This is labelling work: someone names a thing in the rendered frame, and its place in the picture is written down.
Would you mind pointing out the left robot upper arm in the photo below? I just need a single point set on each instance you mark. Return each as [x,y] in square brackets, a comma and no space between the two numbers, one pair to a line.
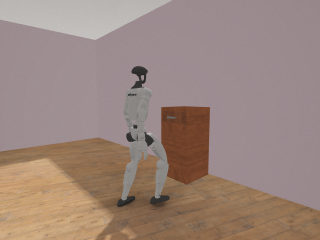
[126,110]

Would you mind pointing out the drawer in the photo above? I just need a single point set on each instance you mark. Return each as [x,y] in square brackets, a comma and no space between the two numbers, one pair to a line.
[180,117]

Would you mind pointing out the robot right foot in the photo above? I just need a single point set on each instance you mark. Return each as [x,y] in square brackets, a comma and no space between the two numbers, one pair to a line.
[162,198]

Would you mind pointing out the right robot upper arm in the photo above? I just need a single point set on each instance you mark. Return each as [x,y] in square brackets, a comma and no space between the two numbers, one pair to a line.
[146,94]

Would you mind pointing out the robot left forearm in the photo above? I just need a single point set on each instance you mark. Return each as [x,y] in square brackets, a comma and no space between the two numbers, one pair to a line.
[129,122]

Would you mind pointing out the robot right hand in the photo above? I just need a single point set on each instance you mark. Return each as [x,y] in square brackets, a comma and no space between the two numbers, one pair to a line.
[142,146]

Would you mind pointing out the cabinet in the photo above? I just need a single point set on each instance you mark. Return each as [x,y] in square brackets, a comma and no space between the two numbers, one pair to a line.
[187,145]

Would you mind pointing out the robot right forearm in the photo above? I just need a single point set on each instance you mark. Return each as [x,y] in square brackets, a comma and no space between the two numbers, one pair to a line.
[140,125]

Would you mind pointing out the left robot shin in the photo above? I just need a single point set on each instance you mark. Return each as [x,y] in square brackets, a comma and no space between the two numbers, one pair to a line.
[127,183]

